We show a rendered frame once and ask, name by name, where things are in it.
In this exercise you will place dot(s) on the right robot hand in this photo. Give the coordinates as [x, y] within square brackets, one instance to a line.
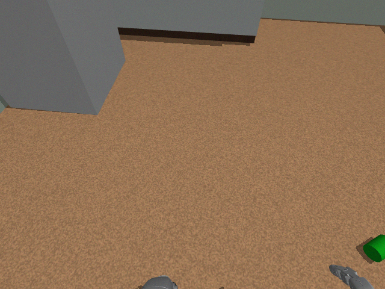
[350, 277]

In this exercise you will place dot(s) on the can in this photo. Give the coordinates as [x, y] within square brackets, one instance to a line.
[375, 249]

